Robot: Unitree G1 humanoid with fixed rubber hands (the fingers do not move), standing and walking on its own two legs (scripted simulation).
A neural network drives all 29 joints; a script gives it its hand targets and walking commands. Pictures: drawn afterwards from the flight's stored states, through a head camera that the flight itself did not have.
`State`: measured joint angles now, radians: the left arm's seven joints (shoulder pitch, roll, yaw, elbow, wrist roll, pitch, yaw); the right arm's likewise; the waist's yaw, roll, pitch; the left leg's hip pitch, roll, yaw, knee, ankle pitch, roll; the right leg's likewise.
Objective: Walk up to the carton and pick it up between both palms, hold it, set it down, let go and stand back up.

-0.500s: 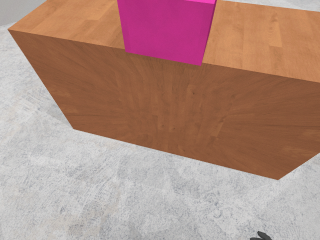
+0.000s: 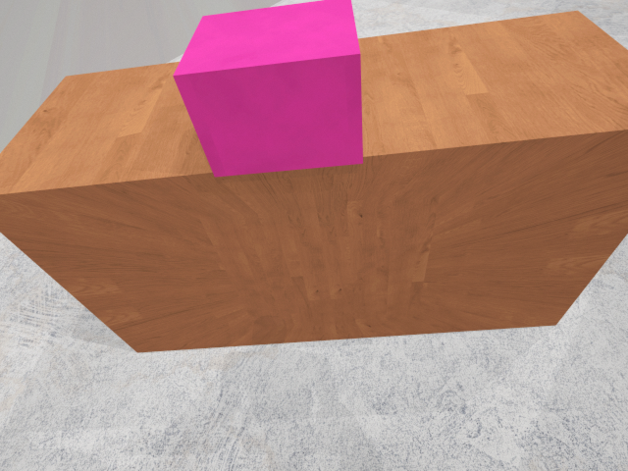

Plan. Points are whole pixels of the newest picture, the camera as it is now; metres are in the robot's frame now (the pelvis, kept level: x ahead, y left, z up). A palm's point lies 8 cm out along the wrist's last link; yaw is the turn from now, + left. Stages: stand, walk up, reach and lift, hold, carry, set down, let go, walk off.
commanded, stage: walk up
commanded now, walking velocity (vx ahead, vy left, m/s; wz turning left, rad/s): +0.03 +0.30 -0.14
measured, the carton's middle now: (281, 88) +0.76 +0.05 +0.11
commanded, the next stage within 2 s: none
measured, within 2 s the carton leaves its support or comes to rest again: neither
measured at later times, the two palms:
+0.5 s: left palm (73, 462) +0.19 +0.40 -0.13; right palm out of the picture +0.12 -0.08 -0.11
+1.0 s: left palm (151, 334) +0.40 +0.33 -0.14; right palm (392, 343) +0.34 -0.10 -0.15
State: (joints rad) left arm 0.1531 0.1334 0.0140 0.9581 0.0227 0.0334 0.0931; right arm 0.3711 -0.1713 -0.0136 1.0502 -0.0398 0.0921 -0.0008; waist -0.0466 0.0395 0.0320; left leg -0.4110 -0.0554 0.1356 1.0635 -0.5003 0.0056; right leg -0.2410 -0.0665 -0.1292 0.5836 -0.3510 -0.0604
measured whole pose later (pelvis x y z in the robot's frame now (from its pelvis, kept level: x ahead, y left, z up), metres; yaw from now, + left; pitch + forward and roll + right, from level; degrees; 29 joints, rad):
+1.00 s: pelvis +0.35 +0.11 +0.00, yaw -2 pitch -1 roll +0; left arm 0.17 0.14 0.02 1.08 0.00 -0.06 0.03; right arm 0.26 -0.14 -0.02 1.07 -0.02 -0.02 -0.03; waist 0.00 0.02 0.13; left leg -0.35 0.04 0.01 1.05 -0.47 0.01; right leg -0.25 0.04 -0.19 0.43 -0.17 -0.12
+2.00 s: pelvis +0.40 +0.10 +0.01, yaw -3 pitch -1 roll +0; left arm 0.33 0.08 -0.02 1.17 0.01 -0.03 0.04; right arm 0.33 -0.09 0.03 1.19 0.00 -0.01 -0.04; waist 0.01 0.02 0.01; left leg -0.14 0.05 0.04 0.40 -0.25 -0.03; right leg -0.13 0.07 -0.17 0.34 -0.21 -0.11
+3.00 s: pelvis +0.35 +0.11 +0.01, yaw -3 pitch +0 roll -5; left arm 0.22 0.21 0.09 1.00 0.04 0.07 0.00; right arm 0.34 -0.10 -0.02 1.09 -0.03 0.02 -0.06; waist -0.02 -0.01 0.03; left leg -0.21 0.15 0.12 0.51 -0.29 0.00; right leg -0.52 0.03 0.03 1.10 -0.33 0.02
